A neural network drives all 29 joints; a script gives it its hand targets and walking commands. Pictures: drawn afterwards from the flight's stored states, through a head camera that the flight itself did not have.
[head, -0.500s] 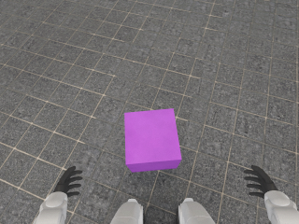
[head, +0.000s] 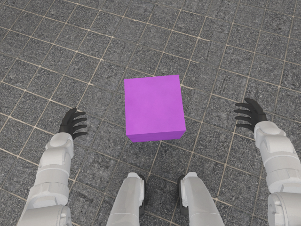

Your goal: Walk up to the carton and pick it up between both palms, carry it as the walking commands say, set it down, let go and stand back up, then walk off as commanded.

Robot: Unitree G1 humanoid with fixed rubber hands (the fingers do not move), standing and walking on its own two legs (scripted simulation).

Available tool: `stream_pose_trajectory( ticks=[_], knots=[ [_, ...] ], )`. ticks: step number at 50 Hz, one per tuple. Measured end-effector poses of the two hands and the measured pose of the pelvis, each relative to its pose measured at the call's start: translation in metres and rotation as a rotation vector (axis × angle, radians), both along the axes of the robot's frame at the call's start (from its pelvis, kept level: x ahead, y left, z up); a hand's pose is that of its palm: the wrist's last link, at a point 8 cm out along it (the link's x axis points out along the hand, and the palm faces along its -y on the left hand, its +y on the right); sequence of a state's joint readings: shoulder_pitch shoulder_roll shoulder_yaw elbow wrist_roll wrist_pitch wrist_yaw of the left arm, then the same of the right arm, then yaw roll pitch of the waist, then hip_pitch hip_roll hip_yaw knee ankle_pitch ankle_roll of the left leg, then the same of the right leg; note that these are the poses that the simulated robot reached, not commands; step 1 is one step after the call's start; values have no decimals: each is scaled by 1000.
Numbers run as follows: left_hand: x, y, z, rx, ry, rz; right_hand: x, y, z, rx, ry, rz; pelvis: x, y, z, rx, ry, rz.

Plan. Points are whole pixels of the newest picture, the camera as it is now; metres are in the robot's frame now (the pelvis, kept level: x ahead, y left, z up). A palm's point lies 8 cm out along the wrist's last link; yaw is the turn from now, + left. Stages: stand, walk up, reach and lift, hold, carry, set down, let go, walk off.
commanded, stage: reach and lift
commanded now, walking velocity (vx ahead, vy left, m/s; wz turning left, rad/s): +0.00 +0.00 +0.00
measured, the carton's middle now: (154, 111) +0.55 +0.03 -0.57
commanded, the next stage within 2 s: none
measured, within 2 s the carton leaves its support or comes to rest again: neither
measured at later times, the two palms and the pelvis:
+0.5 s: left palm (80, 99) +0.46 +0.25 -0.12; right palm (236, 86) +0.49 -0.24 -0.12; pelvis -0.01 +0.00 -0.03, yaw +0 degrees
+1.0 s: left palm (87, 92) +0.50 +0.26 -0.17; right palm (222, 80) +0.54 -0.22 -0.18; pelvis -0.01 +0.00 -0.07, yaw +0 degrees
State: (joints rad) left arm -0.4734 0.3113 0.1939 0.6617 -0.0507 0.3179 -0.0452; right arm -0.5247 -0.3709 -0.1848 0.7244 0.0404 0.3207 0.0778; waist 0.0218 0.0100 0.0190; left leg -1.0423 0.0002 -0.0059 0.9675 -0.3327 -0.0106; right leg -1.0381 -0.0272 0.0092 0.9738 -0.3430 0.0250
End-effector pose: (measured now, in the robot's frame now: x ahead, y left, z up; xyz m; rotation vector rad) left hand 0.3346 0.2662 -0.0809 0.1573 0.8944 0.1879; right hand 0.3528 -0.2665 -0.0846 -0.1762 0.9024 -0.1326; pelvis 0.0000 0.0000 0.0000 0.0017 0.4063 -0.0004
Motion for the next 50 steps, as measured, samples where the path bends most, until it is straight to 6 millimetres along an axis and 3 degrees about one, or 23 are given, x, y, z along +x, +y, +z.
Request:
stream_pose_trajectory(
  ticks=[8,27,35,39,44,50],
  knots=[
    [38,-4,-14,-14,-61,21,49,12,-13,31,-60,14,-4,-2,-11,0,114,1],
    [132,-11,-38,-75,-218,47,143,28,-39,67,-201,25,-5,-4,-37,11,339,-12],
    [163,-8,-49,-85,-266,58,181,44,-51,103,-257,35,-5,-3,-47,12,430,-14],
    [172,-10,-54,-94,-282,49,189,49,-58,112,-270,37,-3,-1,-50,8,467,-11],
    [170,-11,-65,-97,-277,44,186,47,-67,103,-269,28,-2,0,-54,8,488,-11],
    [167,-9,-91,-82,-244,50,183,42,-94,103,-232,14,-8,0,-73,9,493,-11]
  ],
)
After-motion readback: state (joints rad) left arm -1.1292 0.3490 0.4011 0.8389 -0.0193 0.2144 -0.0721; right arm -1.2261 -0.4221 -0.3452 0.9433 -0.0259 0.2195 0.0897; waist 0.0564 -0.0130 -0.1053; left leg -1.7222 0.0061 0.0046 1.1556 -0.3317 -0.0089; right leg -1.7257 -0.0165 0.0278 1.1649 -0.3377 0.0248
